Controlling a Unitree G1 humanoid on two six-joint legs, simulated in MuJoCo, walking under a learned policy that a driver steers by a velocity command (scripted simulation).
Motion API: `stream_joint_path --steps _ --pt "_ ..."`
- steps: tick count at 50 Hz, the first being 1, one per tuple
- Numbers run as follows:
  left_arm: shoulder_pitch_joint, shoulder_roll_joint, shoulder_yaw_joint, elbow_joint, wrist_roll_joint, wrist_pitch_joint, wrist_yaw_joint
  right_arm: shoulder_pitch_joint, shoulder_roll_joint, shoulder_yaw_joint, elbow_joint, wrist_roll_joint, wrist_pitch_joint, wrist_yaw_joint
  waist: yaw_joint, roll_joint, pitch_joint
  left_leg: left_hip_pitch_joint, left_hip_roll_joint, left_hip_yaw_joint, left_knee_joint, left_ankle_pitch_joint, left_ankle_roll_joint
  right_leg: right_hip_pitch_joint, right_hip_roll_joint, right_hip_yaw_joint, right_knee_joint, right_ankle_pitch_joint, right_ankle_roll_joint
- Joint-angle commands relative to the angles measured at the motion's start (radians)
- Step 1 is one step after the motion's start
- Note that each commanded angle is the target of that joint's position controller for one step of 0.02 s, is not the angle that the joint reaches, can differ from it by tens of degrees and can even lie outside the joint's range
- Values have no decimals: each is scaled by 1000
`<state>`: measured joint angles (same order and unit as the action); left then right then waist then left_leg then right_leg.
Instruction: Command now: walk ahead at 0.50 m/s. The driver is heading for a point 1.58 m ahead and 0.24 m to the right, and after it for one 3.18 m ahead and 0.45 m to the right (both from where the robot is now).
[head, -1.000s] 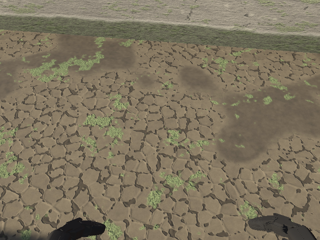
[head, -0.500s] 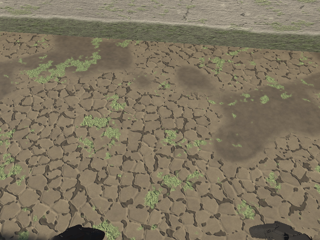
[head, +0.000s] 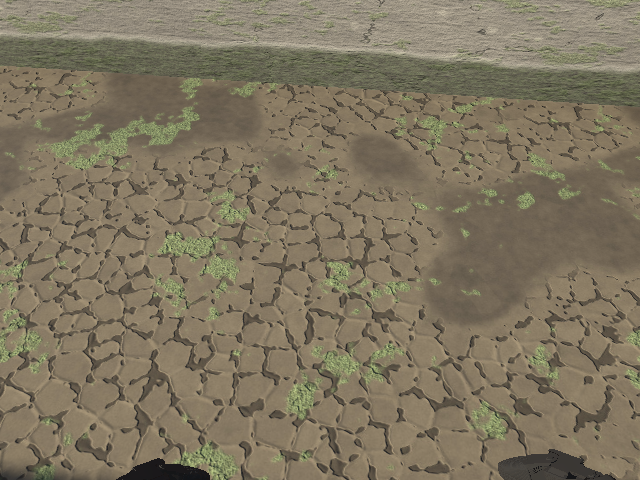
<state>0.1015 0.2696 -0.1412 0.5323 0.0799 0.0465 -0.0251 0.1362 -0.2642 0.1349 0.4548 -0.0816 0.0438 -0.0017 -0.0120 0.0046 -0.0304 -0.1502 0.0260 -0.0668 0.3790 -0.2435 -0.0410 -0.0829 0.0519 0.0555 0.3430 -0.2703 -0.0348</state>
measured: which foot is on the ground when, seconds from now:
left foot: down 0.00-1.00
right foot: down 0.00-1.00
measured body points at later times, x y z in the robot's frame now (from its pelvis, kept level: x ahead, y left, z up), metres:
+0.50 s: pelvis +0.00 +0.00 +0.00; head +0.00 +0.00 +0.45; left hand +0.21 +0.21 -0.07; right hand +0.20 -0.22 -0.06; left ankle -0.03 +0.15 -0.74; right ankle -0.06 -0.10 -0.74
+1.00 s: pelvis +0.00 -0.01 +0.00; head +0.00 -0.01 +0.45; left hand +0.21 +0.20 -0.07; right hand +0.20 -0.22 -0.06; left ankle -0.03 +0.15 -0.74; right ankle -0.06 -0.10 -0.74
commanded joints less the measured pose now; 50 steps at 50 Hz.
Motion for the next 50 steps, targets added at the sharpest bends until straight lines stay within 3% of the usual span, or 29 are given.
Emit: stream_joint_path --steps 1,18,19,24,25,50 --pt "-90 98 35 -89 0 -18 3 -78 -94 -35 -94 1 -18 -5 0 2 -78 15 66 -78 -26 287 39 37 -118 122 -24 364 -24" --pt "-87 96 36 -73 -2 -16 6 -64 -93 -37 -82 0 -17 -7 -2 0 -79 30 65 -76 -39 310 36 57 -115 125 -32 409 -26" --pt "-68 104 37 -81 -12 -13 7 -49 -102 -38 -82 5 -16 -7 7 -8 -85 31 67 -74 -27 366 33 70 -119 121 -25 468 -25" --pt "-68 99 35 -85 -9 -6 11 -49 -97 -37 -84 1 -18 -6 6 1 -91 33 66 -67 -27 364 28 74 -118 122 -25 469 -22" --pt "-87 88 33 -78 3 -8 11 -63 -86 -35 -84 -4 -18 -6 -3 9 -84 35 65 -70 -39 301 31 56 -114 127 -36 401 -23" --pt "-79 93 35 -58 -2 -14 9 -45 -91 -38 -74 0 -16 -12 -3 0 -71 34 65 -75 -56 301 28 63 -111 133 -50 416 -29"
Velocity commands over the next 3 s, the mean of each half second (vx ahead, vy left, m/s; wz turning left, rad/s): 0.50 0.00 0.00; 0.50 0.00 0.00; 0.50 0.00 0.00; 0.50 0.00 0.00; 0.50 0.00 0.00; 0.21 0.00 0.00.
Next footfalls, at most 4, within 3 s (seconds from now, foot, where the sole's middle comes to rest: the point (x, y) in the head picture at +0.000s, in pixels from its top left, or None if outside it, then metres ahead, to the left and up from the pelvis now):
none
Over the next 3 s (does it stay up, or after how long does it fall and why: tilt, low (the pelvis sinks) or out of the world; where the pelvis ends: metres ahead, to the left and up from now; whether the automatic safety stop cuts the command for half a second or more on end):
stays up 0.01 -0.01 0.01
